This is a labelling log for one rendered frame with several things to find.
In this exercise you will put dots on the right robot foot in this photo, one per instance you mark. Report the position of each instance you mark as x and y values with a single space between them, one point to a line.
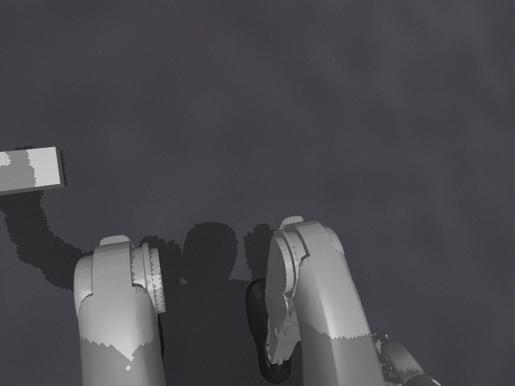
258 322

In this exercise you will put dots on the right robot hand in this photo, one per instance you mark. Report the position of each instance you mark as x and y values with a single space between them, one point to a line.
397 364

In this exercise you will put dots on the small box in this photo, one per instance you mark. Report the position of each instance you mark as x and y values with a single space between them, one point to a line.
30 170

